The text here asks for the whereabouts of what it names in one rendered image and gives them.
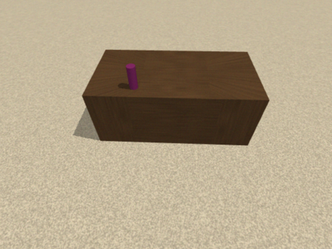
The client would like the can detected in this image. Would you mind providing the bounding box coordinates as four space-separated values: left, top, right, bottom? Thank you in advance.
126 63 138 90

